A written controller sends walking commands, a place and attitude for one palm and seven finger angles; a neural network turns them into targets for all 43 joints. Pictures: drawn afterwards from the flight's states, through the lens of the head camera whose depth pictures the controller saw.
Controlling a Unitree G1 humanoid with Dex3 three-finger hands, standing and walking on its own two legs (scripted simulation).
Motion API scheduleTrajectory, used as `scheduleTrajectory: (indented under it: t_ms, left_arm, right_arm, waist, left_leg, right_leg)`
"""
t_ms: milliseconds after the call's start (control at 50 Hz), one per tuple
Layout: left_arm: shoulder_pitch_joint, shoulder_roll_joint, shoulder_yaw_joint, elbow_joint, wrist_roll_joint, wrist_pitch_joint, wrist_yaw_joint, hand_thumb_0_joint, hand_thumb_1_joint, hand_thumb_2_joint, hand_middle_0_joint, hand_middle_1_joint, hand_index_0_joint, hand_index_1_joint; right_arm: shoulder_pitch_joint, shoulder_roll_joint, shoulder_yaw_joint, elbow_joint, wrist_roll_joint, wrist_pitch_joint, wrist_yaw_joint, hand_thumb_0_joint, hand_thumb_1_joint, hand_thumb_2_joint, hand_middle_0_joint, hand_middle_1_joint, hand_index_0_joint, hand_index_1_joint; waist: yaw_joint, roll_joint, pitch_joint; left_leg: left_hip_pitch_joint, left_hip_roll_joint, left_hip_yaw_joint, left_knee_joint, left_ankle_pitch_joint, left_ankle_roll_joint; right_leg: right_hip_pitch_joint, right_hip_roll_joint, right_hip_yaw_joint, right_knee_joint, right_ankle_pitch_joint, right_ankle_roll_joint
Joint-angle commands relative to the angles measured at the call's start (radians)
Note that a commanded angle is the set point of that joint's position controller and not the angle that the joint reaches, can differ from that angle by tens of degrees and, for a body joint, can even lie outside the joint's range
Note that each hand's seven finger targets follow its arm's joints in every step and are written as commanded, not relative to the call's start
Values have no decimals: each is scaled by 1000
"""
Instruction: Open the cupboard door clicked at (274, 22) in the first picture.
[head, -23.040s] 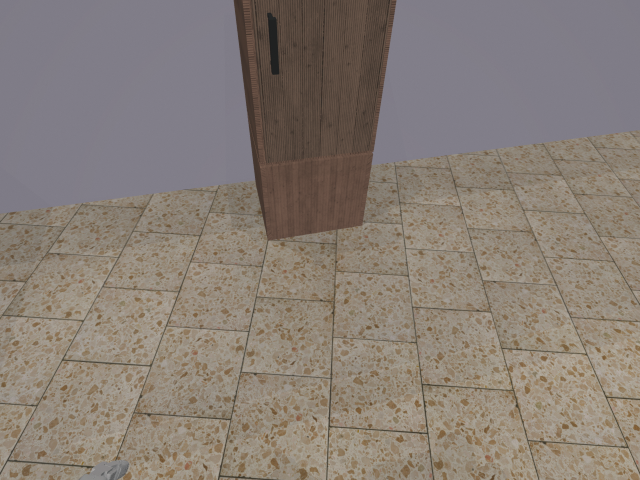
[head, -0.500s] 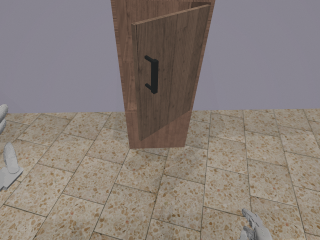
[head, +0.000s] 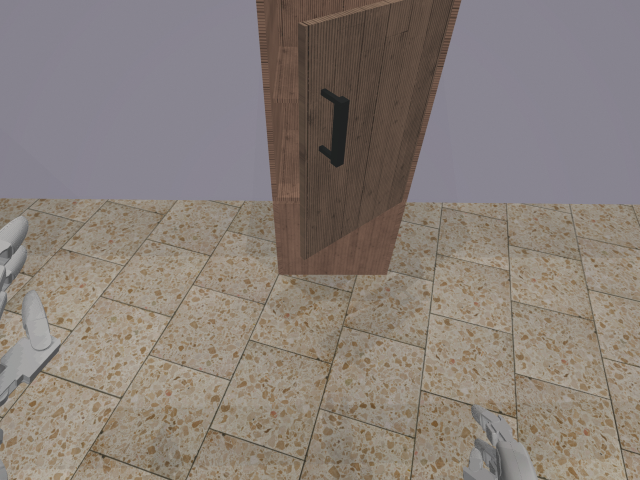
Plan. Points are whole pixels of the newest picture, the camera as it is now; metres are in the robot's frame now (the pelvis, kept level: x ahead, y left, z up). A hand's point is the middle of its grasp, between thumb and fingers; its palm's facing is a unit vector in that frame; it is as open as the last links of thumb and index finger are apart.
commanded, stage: stop stepping back and stand still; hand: left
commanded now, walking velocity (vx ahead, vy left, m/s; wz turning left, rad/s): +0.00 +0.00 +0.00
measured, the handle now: (332, 128) +0.71 +0.03 +0.06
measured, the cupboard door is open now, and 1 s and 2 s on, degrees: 38 38 38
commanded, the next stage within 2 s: let the arm hang, fingers relaxed in 0.08 s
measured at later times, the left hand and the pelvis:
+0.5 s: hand out of the picture +0.04 +0.17 -0.17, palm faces -0.06 -0.98 -0.19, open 7.4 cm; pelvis -0.01 -0.01 -0.01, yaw +2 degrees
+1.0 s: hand out of the picture +0.04 +0.23 -0.15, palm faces +0.02 -0.93 -0.36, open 7.3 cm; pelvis +0.00 -0.03 +0.00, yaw +2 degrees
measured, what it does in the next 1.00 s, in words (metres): stands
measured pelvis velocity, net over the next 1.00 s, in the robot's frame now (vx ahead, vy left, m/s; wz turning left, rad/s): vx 0.00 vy -0.03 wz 0.03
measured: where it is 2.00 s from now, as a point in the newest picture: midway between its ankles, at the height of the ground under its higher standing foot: outside the picture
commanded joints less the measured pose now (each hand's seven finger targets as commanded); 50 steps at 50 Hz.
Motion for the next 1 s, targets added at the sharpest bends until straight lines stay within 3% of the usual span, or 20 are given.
scheduleTrajectory:
  t_ms: [0,140,160,180,200,220,260,280,320,340,360,420,500,580,740,820,980]
  left_arm:
    - [-24,181,128,-208,-9,-62,25,0,900,900,-200,-300,-200,-300]
    - [-6,198,146,-212,-12,-67,25,0,900,900,-200,-300,-200,-300]
    - [-83,29,-265,608,53,88,-114,0,900,900,-200,-300,-200,-300]
    - [-87,22,-244,627,41,173,-135,0,900,900,-200,-300,-200,-300]
    - [-92,11,-250,602,35,199,-138,0,900,900,-200,-300,-200,-300]
    - [-114,6,-257,638,37,199,-137,0,900,900,-200,-300,-200,-300]
    - [-140,43,-264,745,47,193,-137,0,900,900,-200,-300,-200,-300]
    - [-164,65,-267,804,53,189,-138,0,900,900,-200,-300,-200,-300]
    - [-247,110,-276,917,58,183,-140,0,900,900,-200,-300,-200,-300]
    - [-286,126,-287,968,54,184,-139,0,900,900,-200,-300,-200,-300]
    - [-319,122,-299,1018,48,188,-136,0,900,900,-200,-300,-200,-300]
    - [-335,101,-330,1159,37,190,-132,0,900,900,-200,-300,-200,-300]
    - [-289,79,-340,1319,30,185,-130,0,900,900,-200,-300,-200,-300]
    - [-281,69,-339,1422,26,180,-130,0,900,900,-200,-300,-200,-300]
    - [-315,74,-339,1520,25,177,-126,0,900,900,-200,-300,-200,-300]
    - [-343,89,-338,1536,25,178,-125,0,900,900,-200,-300,-200,-300]
    - [-391,115,-334,1535,27,174,-126,0,900,900,-200,-300,-200,-300]
  right_arm:
    - [-99,-129,-53,-162,6,-50,-16,0,-900,-900,200,300,200,300]
    - [-102,-131,-58,-164,4,-46,-18,0,-900,-900,200,300,200,300]
    - [-131,-322,-102,112,25,-61,72,0,-900,-900,200,300,200,300]
    - [-60,-271,-101,99,32,22,76,0,-900,-900,200,300,200,300]
    - [-58,-265,-95,70,34,46,71,0,-900,-900,200,300,200,300]
    - [-69,-263,-89,77,24,58,70,0,-900,-900,200,300,200,300]
    - [-86,-264,-76,85,10,77,68,0,-900,-900,200,300,200,300]
    - [-96,-267,-75,104,6,82,70,0,-900,-900,200,300,200,300]
    - [-94,-273,-80,139,6,99,74,0,-900,-900,200,300,200,300]
    - [-92,-272,-78,157,7,110,77,0,-900,-900,200,300,200,300]
    - [-90,-259,-73,179,3,120,77,0,-900,-900,200,300,200,300]
    - [-86,-234,-60,235,-4,137,77,0,-900,-900,200,300,200,300]
    - [-76,-231,-55,302,0,139,68,0,-900,-900,200,300,200,300]
    - [-45,-226,-59,364,3,143,59,0,-900,-900,200,300,200,300]
    - [-19,-237,-68,432,6,148,53,0,-900,-900,200,300,200,300]
    - [-31,-245,-67,451,2,149,55,0,-900,-900,200,300,200,300]
    - [-75,-261,-66,460,0,143,62,0,-900,-900,200,300,200,300]
  waist:
    - [-10,86,-78]
    - [-10,86,-89]
    - [-68,108,-7]
    - [-49,129,-98]
    - [-46,155,-91]
    - [-39,125,-118]
    - [-20,-52,-129]
    - [-12,-137,-135]
    - [-26,-228,-115]
    - [-35,-213,-94]
    - [-44,-153,-60]
    - [-42,49,-21]
    - [-19,130,-39]
    - [-21,122,-42]
    - [-26,6,16]
    - [-27,-11,49]
    - [-21,-6,32]
  left_leg:
    - [42,84,-144,-124,-96,-37]
    - [47,78,-139,-112,-70,-39]
    - [-49,128,-200,54,213,-3]
    - [15,143,-182,26,309,-17]
    - [10,165,-193,11,292,-2]
    - [-40,185,-240,-9,220,29]
    - [-48,183,-258,-8,181,51]
    - [-50,157,-239,16,135,41]
    - [-11,88,-189,66,43,14]
    - [13,59,-166,90,8,2]
    - [38,47,-148,96,-11,-5]
    - [58,72,-167,19,-16,-8]
    - [25,95,-194,-68,-80,-7]
    - [54,98,-188,-76,-98,-11]
    - [94,105,-174,-79,-45,-10]
    - [91,107,-175,-99,-56,-10]
    - [100,116,-182,-135,-21,-10]
  right_leg:
    - [-19,-29,65,-63,-9,-7]
    - [-14,-37,63,-69,7,-10]
    - [-140,-97,20,99,132,-28]
    - [-126,-80,54,105,39,-24]
    - [-145,-57,38,151,-68,-19]
    - [-127,-42,41,209,-148,-21]
    - [-70,-47,64,175,-114,-36]
    - [-52,-66,81,119,-50,-47]
    - [-91,-132,150,21,-8,-79]
    - [-129,-160,167,-15,-44,-101]
    - [-172,-171,182,-35,-74,-113]
    - [-168,-133,163,-37,-122,-96]
    - [-55,-105,136,-43,-104,-79]
    - [-39,-112,134,-89,-115,-86]
    - [-63,-122,126,-148,-125,-84]
    - [-72,-122,128,-160,-147,-81]
    - [-34,-121,124,-149,-84,-70]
